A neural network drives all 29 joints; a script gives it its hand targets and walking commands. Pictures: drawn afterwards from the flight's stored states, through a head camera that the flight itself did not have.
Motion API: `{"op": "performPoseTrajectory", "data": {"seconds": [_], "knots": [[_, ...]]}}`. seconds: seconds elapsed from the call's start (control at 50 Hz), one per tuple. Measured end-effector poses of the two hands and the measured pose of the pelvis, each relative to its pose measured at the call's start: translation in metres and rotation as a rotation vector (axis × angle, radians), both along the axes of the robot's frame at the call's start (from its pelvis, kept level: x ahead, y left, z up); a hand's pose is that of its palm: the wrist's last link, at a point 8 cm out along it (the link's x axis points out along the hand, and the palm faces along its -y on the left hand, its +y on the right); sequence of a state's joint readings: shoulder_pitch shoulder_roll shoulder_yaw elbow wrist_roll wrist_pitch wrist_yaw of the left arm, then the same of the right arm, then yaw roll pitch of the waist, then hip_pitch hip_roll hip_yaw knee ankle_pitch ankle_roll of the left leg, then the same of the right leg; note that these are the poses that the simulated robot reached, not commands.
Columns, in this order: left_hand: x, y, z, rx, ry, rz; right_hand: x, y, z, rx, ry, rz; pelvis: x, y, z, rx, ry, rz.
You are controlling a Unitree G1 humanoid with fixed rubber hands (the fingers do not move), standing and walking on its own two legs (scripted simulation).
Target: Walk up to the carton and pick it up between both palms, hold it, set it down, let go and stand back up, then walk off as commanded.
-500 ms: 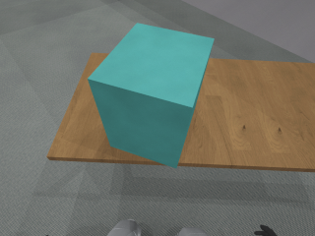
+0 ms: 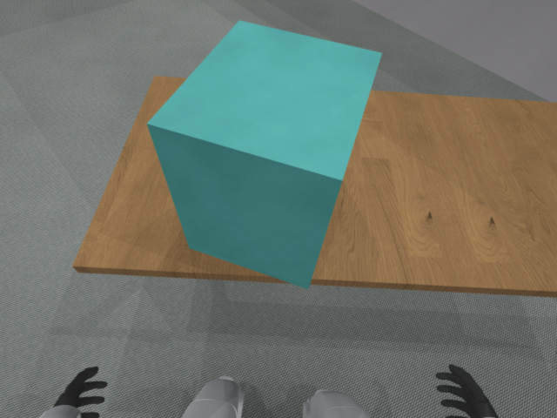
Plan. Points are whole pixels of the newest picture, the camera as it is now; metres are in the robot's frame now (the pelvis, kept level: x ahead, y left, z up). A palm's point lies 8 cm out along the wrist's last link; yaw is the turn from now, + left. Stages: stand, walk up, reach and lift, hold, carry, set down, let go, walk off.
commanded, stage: reach and lift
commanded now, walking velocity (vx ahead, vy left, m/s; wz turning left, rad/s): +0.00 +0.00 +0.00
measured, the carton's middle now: (275, 161) +0.47 +0.02 +0.07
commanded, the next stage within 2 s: none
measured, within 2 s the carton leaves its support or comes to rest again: neither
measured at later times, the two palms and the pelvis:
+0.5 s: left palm (83, 373) +0.17 +0.28 -0.08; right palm (471, 415) +0.13 -0.26 -0.05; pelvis -0.02 +0.00 +0.00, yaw +0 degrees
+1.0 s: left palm (41, 372) +0.16 +0.31 -0.01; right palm out of the picture +0.10 -0.19 +0.00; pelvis -0.05 +0.04 +0.01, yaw -1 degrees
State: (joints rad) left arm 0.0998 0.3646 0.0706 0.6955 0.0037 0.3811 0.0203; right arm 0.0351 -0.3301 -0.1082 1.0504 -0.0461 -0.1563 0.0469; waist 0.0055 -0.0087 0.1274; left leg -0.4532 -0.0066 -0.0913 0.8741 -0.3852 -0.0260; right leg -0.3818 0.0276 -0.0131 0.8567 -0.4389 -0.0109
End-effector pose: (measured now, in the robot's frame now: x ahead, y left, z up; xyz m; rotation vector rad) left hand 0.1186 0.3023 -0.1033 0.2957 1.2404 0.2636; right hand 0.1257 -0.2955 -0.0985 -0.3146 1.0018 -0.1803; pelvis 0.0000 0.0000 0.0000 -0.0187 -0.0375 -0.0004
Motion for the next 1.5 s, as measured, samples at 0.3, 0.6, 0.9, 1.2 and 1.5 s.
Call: {"op": "performPoseTrajectory", "data": {"seconds": [0.3,0.6,0.9,1.2,1.5], "knots": [[0.059,-0.021,0.005,-0.104,-0.212,-0.058,0.02,0.008,0.035,-0.109,-0.128,0.06,-0.001,0.001,0.0,-0.001,-0.008,-0.001],[0.05,-0.018,0.034,-0.115,-0.364,-0.08,-0.014,0.056,0.049,-0.047,-0.292,0.006,-0.026,0.006,0.004,-0.007,-0.111,0.003],[0.048,0.001,0.072,-0.136,-0.501,-0.126,-0.031,0.097,0.091,-0.065,-0.414,-0.062,-0.043,0.034,0.004,-0.016,-0.185,0.018],[0.047,-0.003,0.1,-0.235,-0.62,-0.219,-0.031,0.132,0.107,0.018,-0.491,-0.074,-0.062,0.047,0.017,-0.019,-0.15,-0.028],[0.067,-0.004,0.12,-0.315,-0.794,-0.274,-0.031,0.161,0.143,0.028,-0.616,-0.131,-0.06,0.065,0.019,-0.026,-0.144,-0.032]]}}
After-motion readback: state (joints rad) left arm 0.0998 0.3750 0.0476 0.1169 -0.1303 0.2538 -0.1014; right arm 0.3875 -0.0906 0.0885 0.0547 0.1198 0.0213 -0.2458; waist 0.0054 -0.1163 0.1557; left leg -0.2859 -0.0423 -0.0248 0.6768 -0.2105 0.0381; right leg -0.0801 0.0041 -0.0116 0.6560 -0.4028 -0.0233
